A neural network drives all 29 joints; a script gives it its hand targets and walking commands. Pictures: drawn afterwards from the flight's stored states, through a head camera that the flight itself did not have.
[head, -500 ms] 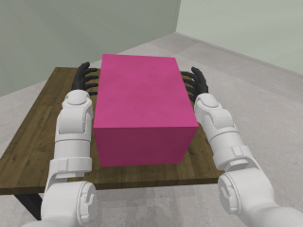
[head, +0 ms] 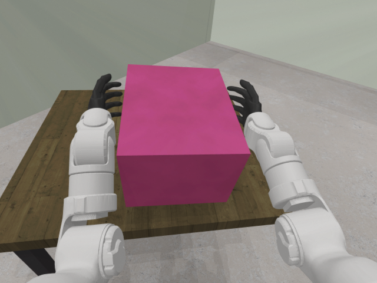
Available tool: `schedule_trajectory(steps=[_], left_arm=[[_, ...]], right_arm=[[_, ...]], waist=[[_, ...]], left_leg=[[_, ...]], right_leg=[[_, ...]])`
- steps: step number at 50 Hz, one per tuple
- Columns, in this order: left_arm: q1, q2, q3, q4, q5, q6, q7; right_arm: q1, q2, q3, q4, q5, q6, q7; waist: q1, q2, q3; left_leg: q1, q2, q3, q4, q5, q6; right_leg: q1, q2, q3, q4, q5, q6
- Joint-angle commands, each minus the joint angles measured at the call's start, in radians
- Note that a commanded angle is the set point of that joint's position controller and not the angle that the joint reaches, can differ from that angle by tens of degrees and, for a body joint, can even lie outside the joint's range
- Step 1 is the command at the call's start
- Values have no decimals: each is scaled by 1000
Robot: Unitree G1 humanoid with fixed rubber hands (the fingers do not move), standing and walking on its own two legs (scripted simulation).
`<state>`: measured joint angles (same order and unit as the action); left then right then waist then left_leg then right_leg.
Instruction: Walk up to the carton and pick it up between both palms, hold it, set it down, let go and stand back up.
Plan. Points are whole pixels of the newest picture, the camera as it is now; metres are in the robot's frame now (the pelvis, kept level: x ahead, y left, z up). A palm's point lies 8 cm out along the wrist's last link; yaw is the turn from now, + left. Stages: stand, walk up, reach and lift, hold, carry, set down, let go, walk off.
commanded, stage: hold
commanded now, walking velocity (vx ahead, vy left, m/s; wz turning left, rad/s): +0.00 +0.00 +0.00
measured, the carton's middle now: (176, 131) +0.39 +0.01 +0.15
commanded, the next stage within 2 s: none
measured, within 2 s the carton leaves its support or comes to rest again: neither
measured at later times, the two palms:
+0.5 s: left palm (93, 113) +0.36 +0.17 +0.23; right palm (251, 112) +0.36 -0.14 +0.23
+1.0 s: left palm (93, 114) +0.36 +0.17 +0.22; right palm (248, 112) +0.37 -0.14 +0.22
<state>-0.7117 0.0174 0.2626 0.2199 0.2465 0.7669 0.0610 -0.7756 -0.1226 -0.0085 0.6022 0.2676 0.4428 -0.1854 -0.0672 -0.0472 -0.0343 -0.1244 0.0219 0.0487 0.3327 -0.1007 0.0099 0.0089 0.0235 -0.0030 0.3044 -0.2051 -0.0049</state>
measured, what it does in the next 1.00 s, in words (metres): stands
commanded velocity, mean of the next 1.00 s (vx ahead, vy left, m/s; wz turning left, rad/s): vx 0.00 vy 0.00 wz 0.00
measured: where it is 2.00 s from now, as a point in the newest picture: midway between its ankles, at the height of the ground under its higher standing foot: outside the picture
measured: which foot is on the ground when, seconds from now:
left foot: down 0.00-1.00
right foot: down 0.00-1.00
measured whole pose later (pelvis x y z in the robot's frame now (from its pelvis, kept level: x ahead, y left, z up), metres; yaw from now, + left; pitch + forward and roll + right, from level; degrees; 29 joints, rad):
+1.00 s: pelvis +0.00 +0.00 +0.00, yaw +1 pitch -6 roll -1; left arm -0.70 0.02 0.28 0.19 0.25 0.82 0.05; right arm -0.80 -0.12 0.00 0.61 0.28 0.49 -0.19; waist -0.08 -0.05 -0.06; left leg -0.13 0.01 0.04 0.33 -0.10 0.02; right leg 0.01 0.02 -0.01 0.30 -0.20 0.00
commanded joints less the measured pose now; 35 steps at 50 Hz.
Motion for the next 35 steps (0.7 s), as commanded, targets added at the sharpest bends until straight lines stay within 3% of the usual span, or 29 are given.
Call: schedule_trajectory(steps=[1,3,5,7,8,9,10,11,12,13,15,17,19,22,23,27,28,29,31,33,34,35], left_arm=[[-762,-580,-444,-122,-159,-79,-173],[-760,-582,-461,-136,-164,-74,-173],[-748,-591,-476,-149,-189,-76,-175],[-743,-570,-455,-179,-193,-69,-184],[-726,-581,-470,-180,-191,-68,-182],[-737,-576,-472,-164,-193,-66,-185],[-763,-566,-484,-198,-201,-69,-189],[-717,-566,-457,-146,-178,-56,-195],[-714,-567,-472,-198,-190,-53,-202],[-696,-546,-447,-187,-165,-47,-204],[-741,-556,-430,-143,-154,-38,-213],[-794,-562,-459,-186,-166,-37,-214],[-766,-574,-469,-188,-178,-34,-213],[-792,-599,-511,-229,-206,-44,-194],[-814,-599,-519,-217,-209,-48,-187],[-771,-597,-451,-145,-175,-38,-185],[-758,-593,-456,-134,-160,-31,-187],[-752,-588,-437,-95,-155,-25,-189],[-750,-601,-438,-95,-149,-23,-189],[-799,-606,-444,-102,-172,-37,-188],[-810,-608,-440,-125,-188,-46,-187],[-800,-590,-430,-114,-182,-52,-183]], right_arm=[[-954,629,294,-346,91,-77,108],[-929,636,292,-329,90,-68,104],[-946,640,319,-373,115,-72,98],[-904,650,325,-381,122,-52,83],[-920,643,335,-409,128,-56,80],[-902,621,302,-375,117,-44,77],[-899,634,317,-410,122,-46,73],[-878,601,282,-342,106,-33,69],[-875,617,312,-409,117,-31,65],[-824,619,309,-354,118,-15,61],[-850,594,267,-274,106,-4,69],[-884,614,272,-306,107,-11,79],[-873,613,270,-303,108,-9,80],[-931,633,321,-399,149,-23,82],[-939,620,312,-401,141,-24,86],[-932,610,280,-318,113,-21,107],[-910,597,261,-293,103,-20,105],[-921,580,257,-267,95,-16,109],[-933,572,250,-248,102,-23,120],[-952,586,237,-254,91,-36,124],[-997,606,262,-314,108,-42,122],[-968,611,268,-292,111,-41,119]], waist=[[21,51,-430],[-5,65,-466],[5,57,-504],[-9,32,-520],[-10,57,-543],[-37,69,-496],[-35,70,-513],[-51,82,-446],[-47,61,-475],[-48,65,-428],[-45,91,-360],[-37,100,-389],[-48,103,-392],[-22,109,-483],[-32,127,-504],[-10,101,-401],[-27,118,-386],[-12,99,-344],[-15,113,-373],[-26,97,-413],[-7,62,-448],[-11,61,-452]], left_leg=[[331,-20,-54,-6,116,-1],[364,-19,-54,1,123,-4],[359,-27,-48,21,178,-5],[353,-37,-49,26,205,8],[373,-33,-53,29,206,2],[367,-31,-54,30,182,-11],[357,-40,-50,32,191,-8],[327,-37,-49,19,159,-9],[325,-41,-45,21,183,-6],[315,-48,-49,21,175,-4],[294,-32,-53,-8,86,-10],[289,-30,-48,-10,71,-13],[296,-25,-50,-5,105,-16],[349,-24,-58,25,220,-30],[356,-24,-63,19,172,-31],[307,-16,-54,-12,63,-16],[306,-15,-55,-14,62,-23],[287,-8,-57,-30,15,-21],[318,2,-63,-35,8,-24],[309,-4,-56,-32,6,-19],[304,-7,-54,-25,48,-9],[316,-19,-50,-15,64,-1]], right_leg=[[-174,16,-14,-78,144,64],[-174,13,-9,-83,157,65],[-149,20,-7,-71,227,69],[-105,13,2,-56,311,80],[-115,11,2,-63,309,76],[-139,10,5,-69,276,75],[-123,10,-1,-59,297,79],[-133,4,5,-71,260,81],[-81,2,6,-56,326,83],[-85,2,4,-56,323,86],[-149,1,-1,-80,145,74],[-145,6,-5,-71,117,67],[-141,9,-7,-69,160,63],[-138,32,-16,-57,240,61],[-155,27,-14,-64,191,61],[-187,19,-11,-77,86,55],[-188,18,-14,-79,84,52],[-200,18,-6,-87,33,51],[-207,20,-11,-93,28,43],[-201,13,-6,-91,36,46],[-180,18,-8,-88,57,53],[-175,12,-9,-85,88,64]])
